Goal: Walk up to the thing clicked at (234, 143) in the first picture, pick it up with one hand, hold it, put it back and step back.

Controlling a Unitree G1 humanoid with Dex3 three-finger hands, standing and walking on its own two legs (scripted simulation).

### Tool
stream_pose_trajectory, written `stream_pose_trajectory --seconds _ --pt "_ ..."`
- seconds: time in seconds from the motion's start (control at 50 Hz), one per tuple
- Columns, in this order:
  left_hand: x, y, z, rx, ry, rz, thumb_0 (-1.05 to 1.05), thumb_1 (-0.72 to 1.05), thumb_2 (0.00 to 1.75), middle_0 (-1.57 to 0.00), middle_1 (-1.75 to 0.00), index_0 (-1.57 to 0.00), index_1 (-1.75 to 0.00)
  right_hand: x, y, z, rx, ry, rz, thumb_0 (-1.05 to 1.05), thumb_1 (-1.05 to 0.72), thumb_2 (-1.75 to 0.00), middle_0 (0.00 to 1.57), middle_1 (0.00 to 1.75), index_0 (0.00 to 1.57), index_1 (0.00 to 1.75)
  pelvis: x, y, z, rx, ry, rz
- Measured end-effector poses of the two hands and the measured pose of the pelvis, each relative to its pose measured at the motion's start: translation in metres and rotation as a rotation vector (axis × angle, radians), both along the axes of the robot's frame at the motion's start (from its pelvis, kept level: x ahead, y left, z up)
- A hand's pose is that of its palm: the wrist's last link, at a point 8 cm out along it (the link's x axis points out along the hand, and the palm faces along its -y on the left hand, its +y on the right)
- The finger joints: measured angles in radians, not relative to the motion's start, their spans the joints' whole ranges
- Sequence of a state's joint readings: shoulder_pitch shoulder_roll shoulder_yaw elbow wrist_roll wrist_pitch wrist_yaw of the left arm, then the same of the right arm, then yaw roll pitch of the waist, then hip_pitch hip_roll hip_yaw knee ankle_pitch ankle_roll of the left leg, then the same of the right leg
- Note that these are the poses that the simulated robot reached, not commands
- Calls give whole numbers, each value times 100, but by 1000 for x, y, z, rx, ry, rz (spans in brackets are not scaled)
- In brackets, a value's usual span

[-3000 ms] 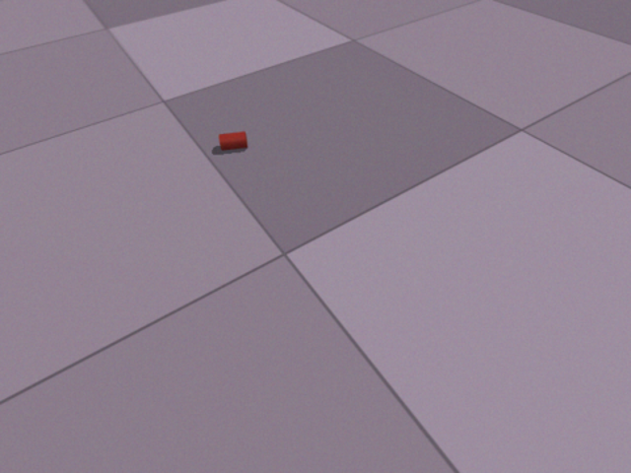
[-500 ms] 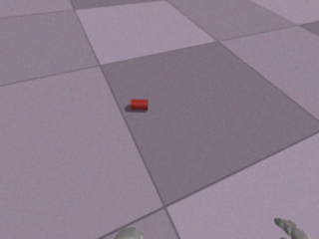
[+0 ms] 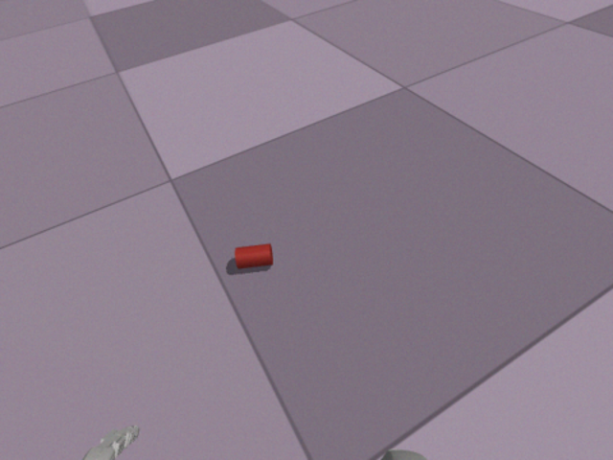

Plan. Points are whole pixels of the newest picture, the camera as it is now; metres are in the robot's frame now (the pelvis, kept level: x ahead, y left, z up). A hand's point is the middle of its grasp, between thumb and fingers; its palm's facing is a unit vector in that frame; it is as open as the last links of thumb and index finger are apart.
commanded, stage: walk up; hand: left
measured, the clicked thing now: (254, 256) +0.98 +0.28 -0.71
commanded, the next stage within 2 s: none
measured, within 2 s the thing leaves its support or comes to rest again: neither
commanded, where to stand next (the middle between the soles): +0.60 +0.00 m, yaw +2 degrees
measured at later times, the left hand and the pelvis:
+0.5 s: hand (148, 441) +0.19 +0.29 -0.15, palm faces +0.02 -0.95 -0.32, open 7.4 cm; pelvis +0.18 +0.02 +0.00, yaw +2 degrees
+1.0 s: hand (189, 307) +0.40 +0.24 -0.11, palm faces +0.01 -0.90 -0.44, open 7.4 cm; pelvis +0.34 -0.04 +0.00, yaw +1 degrees
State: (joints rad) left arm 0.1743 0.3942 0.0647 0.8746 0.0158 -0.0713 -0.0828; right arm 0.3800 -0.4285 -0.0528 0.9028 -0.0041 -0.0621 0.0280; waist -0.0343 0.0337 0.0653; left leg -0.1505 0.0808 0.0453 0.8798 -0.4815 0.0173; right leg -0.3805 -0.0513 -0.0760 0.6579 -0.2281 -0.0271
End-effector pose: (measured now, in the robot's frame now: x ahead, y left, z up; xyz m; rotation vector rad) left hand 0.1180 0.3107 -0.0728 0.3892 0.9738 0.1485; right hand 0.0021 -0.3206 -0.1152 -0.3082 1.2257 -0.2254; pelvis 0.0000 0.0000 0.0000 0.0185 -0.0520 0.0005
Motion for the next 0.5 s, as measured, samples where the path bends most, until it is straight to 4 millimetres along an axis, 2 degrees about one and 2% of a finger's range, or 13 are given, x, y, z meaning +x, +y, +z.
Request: stream_pose_trajectory --seconds 0.06,0.14,0.22,0.34,0.46,0.5 --pt "15 -14 11 -11 -30 32 1 91 90 -20 -30 -20 -30 43 -3 6 21 -30 35 1 -90 -90 20 30 21 30 22 -8 10 19 -11 -6" --pt "18 -21 15 -8 19 52 1 91 90 -21 -30 -20 -30 98 -8 18 35 -110 55 1 -90 -90 20 30 21 30 47 -14 19 9 -15 -19" --pt "21 -19 10 -9 79 74 1 91 90 -21 -30 -21 -30 137 -12 27 25 -126 72 1 -90 -90 20 30 21 30 73 -16 21 -21 -9 -8" --pt "32 -3 -8 -27 130 129 1 90 90 -21 -30 -21 -30 187 -8 33 -15 -55 123 1 -90 -90 20 30 20 30 120 -9 16 -53 6 21" --pt "55 20 -42 -52 217 166 1 91 90 -21 -30 -20 -30 258 16 37 -59 -89 170 1 -90 -90 20 30 20 30 172 10 1 -27 7 33" --pt "69 21 -46 -65 246 165 1 91 90 -20 -30 -20 -30 278 24 41 -66 -139 171 1 -90 -90 20 30 21 30 185 16 2 -33 3 26"
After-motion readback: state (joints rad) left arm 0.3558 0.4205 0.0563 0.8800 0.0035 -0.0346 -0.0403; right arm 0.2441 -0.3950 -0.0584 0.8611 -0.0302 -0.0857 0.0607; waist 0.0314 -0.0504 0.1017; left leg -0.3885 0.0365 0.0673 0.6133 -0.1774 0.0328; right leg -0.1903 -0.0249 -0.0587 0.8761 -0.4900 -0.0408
